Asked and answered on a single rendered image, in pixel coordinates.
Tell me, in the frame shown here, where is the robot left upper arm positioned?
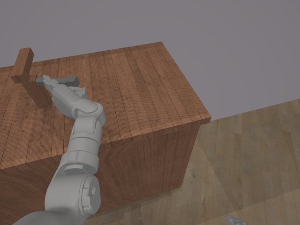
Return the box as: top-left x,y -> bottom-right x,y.
12,173 -> 101,225

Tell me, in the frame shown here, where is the counter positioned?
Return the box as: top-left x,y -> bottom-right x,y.
0,42 -> 211,225

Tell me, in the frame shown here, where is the right robot hand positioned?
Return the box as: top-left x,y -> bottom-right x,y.
226,215 -> 245,225

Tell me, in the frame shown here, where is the tap lever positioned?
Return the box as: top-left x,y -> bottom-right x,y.
35,75 -> 80,87

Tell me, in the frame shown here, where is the left robot hand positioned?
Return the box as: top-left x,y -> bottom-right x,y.
43,75 -> 87,119

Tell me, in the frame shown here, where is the robot left forearm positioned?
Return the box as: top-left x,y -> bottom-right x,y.
45,98 -> 106,201

